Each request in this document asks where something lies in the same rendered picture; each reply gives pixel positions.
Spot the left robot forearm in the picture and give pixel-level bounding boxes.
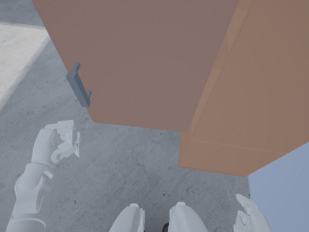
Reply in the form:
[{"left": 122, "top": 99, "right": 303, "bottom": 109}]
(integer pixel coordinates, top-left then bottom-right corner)
[{"left": 6, "top": 162, "right": 55, "bottom": 232}]

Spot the robot right hand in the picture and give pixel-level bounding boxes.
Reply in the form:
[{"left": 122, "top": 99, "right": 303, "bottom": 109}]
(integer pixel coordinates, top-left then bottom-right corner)
[{"left": 233, "top": 193, "right": 272, "bottom": 232}]

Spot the handle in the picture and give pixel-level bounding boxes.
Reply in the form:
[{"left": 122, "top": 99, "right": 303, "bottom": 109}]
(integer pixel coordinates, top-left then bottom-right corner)
[{"left": 66, "top": 62, "right": 92, "bottom": 107}]

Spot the left robot shin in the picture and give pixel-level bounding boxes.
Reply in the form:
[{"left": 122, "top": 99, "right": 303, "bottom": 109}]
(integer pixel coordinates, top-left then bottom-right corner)
[{"left": 129, "top": 203, "right": 139, "bottom": 208}]

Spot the left robot thigh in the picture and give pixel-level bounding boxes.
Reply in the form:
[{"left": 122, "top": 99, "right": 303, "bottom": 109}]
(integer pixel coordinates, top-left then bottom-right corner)
[{"left": 109, "top": 206, "right": 146, "bottom": 232}]

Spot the cupboard door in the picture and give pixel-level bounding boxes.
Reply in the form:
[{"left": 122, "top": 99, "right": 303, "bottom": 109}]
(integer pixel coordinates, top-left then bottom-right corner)
[{"left": 31, "top": 0, "right": 239, "bottom": 132}]

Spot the robot left hand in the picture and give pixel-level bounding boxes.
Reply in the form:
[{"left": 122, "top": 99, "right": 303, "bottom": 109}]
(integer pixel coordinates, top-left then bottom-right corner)
[{"left": 31, "top": 120, "right": 82, "bottom": 169}]

